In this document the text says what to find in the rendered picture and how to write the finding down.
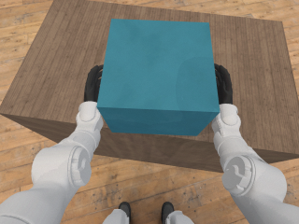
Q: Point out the robot left upper arm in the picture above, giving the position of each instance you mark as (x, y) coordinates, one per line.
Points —
(58, 173)

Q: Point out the robot left forearm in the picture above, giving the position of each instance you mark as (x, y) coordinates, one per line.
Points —
(87, 133)

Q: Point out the robot left thigh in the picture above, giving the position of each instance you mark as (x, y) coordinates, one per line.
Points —
(116, 218)

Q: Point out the robot right forearm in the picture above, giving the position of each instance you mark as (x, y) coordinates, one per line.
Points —
(227, 138)

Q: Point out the right robot hand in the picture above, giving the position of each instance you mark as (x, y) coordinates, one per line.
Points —
(224, 85)

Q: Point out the robot right thigh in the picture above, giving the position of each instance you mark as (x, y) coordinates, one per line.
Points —
(178, 219)

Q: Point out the left robot hand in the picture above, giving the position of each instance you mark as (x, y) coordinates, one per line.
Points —
(92, 85)

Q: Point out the carton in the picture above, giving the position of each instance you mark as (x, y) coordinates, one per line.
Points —
(158, 78)

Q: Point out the pedestal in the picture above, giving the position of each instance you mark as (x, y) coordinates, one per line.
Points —
(49, 86)

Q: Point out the robot thigh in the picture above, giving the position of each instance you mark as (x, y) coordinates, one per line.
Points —
(178, 219)
(116, 218)

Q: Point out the robot right upper arm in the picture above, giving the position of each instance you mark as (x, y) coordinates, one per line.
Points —
(258, 189)

